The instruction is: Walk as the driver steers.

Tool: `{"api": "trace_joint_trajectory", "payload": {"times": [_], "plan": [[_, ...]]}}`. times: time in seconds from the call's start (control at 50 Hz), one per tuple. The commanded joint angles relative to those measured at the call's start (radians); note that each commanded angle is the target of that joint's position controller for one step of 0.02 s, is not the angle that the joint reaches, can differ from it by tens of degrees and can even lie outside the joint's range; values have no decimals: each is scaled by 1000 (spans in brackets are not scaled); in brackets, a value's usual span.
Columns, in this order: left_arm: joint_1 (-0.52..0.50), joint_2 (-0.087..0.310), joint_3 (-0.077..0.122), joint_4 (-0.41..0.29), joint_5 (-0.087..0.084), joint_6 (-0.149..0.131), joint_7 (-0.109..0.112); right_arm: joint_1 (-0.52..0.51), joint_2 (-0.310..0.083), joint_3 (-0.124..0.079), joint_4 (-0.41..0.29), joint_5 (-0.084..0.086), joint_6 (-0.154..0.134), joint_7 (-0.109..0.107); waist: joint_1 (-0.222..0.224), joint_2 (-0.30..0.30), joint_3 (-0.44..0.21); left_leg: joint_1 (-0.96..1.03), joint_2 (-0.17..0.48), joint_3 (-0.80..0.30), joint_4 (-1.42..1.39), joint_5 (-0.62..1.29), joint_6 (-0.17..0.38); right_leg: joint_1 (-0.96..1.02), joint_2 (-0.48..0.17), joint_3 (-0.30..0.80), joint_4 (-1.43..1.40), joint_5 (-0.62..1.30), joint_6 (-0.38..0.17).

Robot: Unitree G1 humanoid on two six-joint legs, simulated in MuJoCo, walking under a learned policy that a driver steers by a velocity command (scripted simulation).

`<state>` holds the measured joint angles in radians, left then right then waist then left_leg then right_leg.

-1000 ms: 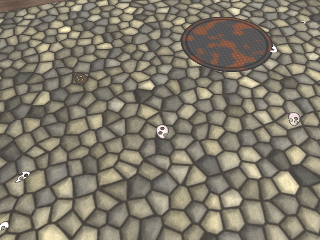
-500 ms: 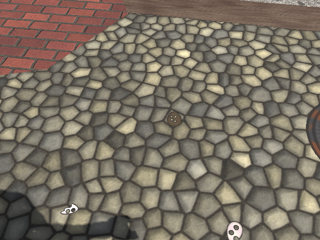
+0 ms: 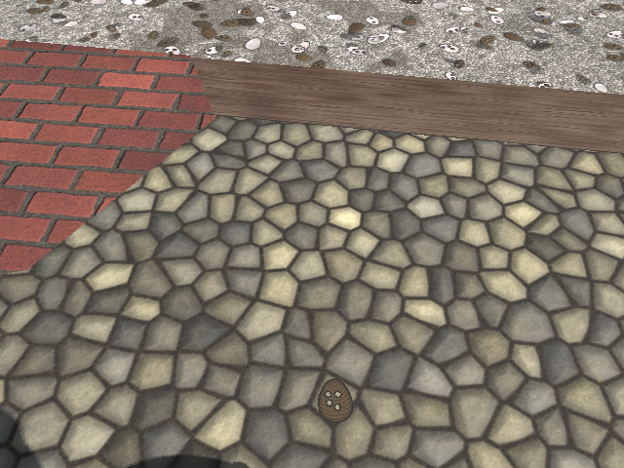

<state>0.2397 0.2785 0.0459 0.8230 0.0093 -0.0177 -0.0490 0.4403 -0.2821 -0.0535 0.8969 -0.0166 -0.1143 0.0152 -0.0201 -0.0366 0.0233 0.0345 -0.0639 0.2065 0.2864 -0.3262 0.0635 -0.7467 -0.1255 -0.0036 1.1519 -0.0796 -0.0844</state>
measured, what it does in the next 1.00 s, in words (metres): walks ahead, turning right: right foot, then left foot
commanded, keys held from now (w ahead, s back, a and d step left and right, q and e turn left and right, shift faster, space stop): w+e+shift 0.52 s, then w+q+shift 0.48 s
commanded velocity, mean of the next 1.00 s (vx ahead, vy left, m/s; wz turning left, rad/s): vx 1.00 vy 0.00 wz -0.37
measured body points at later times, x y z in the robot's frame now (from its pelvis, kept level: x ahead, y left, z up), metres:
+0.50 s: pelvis +0.45 -0.07 +0.00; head +0.48 -0.09 +0.45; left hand +0.54 +0.21 -0.12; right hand +0.62 -0.36 -0.05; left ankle +0.72 +0.04 -0.67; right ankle +0.34 -0.05 -0.74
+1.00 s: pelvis +0.89 -0.23 +0.00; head +0.91 -0.24 +0.45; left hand +1.23 -0.19 -0.03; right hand +0.67 -0.42 -0.12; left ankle +0.79 -0.06 -0.74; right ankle +0.98 -0.42 -0.71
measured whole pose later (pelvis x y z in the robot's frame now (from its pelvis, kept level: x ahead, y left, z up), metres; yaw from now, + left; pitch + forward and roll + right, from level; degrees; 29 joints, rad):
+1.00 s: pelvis +0.89 -0.23 +0.00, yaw -21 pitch +3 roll +0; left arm -0.08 0.24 -0.05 0.57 0.04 -0.09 -0.04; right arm 0.61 -0.27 -0.07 0.90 0.01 -0.07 0.02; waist -0.17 0.00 0.00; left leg 0.05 -0.08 -0.22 0.28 -0.36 0.06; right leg -0.58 -0.03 0.06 0.57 -0.07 0.01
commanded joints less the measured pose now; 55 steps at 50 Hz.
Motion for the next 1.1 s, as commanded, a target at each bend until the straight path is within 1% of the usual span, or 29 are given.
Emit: {"api": "trace_joint_trajectory", "payload": {"times": [0.02,0.1,0.14,0.18,0.2,0.22,0.24,0.26,0.28,0.34,0.42,0.5,0.56,0.6,0.62,0.64,0.66,0.68,0.7,0.72,0.74,0.82,0.9,0.98,1.02,1.04,1.06,1.08,1.1], "plan": [[-86,-11,-14,-87,-3,-10,-19,-101,-34,6,-64,0,-35,-5,50,98,115,-165,203,31,-181,618,-19,34,14,-72,-148,165,-23],[-130,25,-16,-112,4,-14,-38,-67,-128,-5,-52,8,-28,-43,76,92,73,-26,239,103,-85,1169,-57,225,135,-210,-409,231,-83],[69,93,6,-65,-1,-4,-27,-115,-202,-25,-73,-4,2,-65,193,156,-49,30,281,87,172,1466,-64,431,203,-216,-404,106,-111],[451,190,60,43,-1,2,3,-227,-231,-40,-112,-20,39,-61,372,120,-192,-140,284,40,751,1303,-32,829,217,-105,-460,-64,-178],[390,216,89,38,-38,14,22,-283,-152,-28,-116,-17,39,-36,344,-89,-96,-370,60,24,1194,349,-39,886,171,30,-574,-109,-212],[237,319,96,1,8,22,21,-140,-24,16,-228,-18,14,-21,82,-265,-129,-785,-25,-117,1468,-162,-91,1045,-10,512,-595,47,-376],[213,324,106,-43,8,19,25,-157,-50,31,-269,-19,-14,-22,121,-140,-267,-897,7,-297,1466,-140,-72,1117,-119,820,-837,-295,-461],[208,230,87,-34,14,13,38,-214,-96,29,-265,-22,-31,-19,98,39,-105,-922,66,-316,1339,-73,-62,955,-122,828,-951,-418,-385],[182,176,71,-17,12,4,42,-249,-100,29,-273,-28,-30,-17,44,130,-21,-861,115,-317,1201,-26,-65,793,-86,740,-957,-380,-325],[126,156,54,-33,-4,-42,48,-248,-77,45,-265,-66,38,-16,-29,146,51,-688,183,-290,1010,-22,-112,473,46,505,-967,-177,-274],[163,174,62,-40,-11,-65,41,-464,-43,66,-359,-41,52,2,43,84,91,-617,181,-216,630,225,-137,373,146,376,-993,44,-228],[240,196,77,-30,-16,-59,32,-575,-38,73,-403,-17,45,3,138,-6,28,-595,98,-192,368,402,-110,578,139,394,-917,323,-167],[221,192,74,-23,-14,-68,45,-525,-65,61,-391,-20,31,-1,115,-15,-17,-453,72,-185,216,441,-65,686,96,370,-863,497,-125],[204,245,79,-13,8,-79,46,-310,-145,21,-324,-13,27,-19,11,-43,-140,-273,19,-164,231,294,-17,809,62,341,-648,813,-89],[144,253,80,-20,25,-77,46,-105,-181,-1,-266,-3,30,-34,-114,-49,-216,-105,36,-151,226,222,5,769,84,288,-418,822,-72],[104,184,61,-37,38,-82,51,116,-227,-24,-215,-16,33,-54,-209,-5,-305,127,147,-284,302,-16,34,590,118,235,-83,611,-62],[272,20,20,-81,-18,-85,35,96,-338,-53,-196,-56,29,-42,-53,412,-385,355,422,-940,111,-244,212,205,319,146,296,-257,13],[232,77,5,-62,11,-90,40,24,-242,-47,-199,-24,39,-16,-59,309,-304,311,414,-1196,-22,-366,250,37,274,167,326,-339,-20],[102,112,9,-85,23,-87,38,-77,-172,-37,-211,-11,36,-4,-38,155,-156,178,361,-1012,-27,-307,242,-4,187,151,284,-234,-17],[10,129,5,-110,40,-90,34,-81,-136,-33,-194,-5,36,4,-43,46,-109,71,317,-888,-22,-174,224,26,157,130,214,-202,-9],[-71,124,2,-142,57,-88,30,-41,-104,-22,-161,-5,35,5,-39,10,-53,-23,256,-782,-29,-52,191,50,134,116,138,-207,0],[-114,69,-37,-218,79,-67,13,35,-113,-22,-92,9,22,-6,29,99,14,-172,201,-700,-91,85,219,48,78,86,-87,-290,70],[-296,44,-72,-297,36,-73,-10,-19,-160,-46,-117,12,24,-4,6,116,61,-451,131,-580,-198,183,172,348,108,3,-461,-4,107],[-283,96,-50,-291,30,-76,17,42,-187,-59,-99,31,24,6,-6,94,4,-314,157,-583,-66,466,115,498,140,7,-597,58,93],[-106,139,-21,-238,40,-84,43,52,-211,-65,-89,30,28,7,79,46,-123,-295,94,-523,257,677,73,733,163,-3,-643,-47,66],[63,190,3,-214,51,-90,64,22,-195,-62,-104,35,19,10,165,27,-216,-436,54,-491,515,551,52,951,36,112,-640,-171,33],[228,266,31,-199,78,-87,83,33,-55,-30,-142,49,10,1,193,-146,-365,-643,-14,-392,839,-22,42,1186,-270,471,-713,-544,-23],[192,296,44,-192,61,-72,80,65,-61,-16,-188,54,23,-4,133,-285,-424,-794,-4,-316,1038,-137,47,1161,-382,876,-872,-757,-101],[99,191,31,-201,53,-67,77,-18,-97,-21,-169,27,43,-8,117,-139,-239,-878,74,-297,1091,-36,51,1024,-324,763,-884,-761,-103]]}}
Keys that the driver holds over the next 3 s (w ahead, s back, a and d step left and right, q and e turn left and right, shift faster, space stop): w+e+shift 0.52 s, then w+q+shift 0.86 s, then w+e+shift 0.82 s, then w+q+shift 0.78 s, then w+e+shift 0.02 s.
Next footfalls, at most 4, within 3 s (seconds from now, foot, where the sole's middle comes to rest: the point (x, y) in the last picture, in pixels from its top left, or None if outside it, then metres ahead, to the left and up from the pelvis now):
0.20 right None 0.38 -0.06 -0.77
0.64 left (349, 334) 0.83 -0.08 -0.77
1.04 right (476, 266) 1.03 -0.44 -0.77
1.46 left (396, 156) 1.48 -0.27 -0.77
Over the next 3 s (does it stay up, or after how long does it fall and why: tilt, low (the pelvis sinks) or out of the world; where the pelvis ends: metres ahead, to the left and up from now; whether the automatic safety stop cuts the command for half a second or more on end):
stays up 2.65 -0.60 -0.15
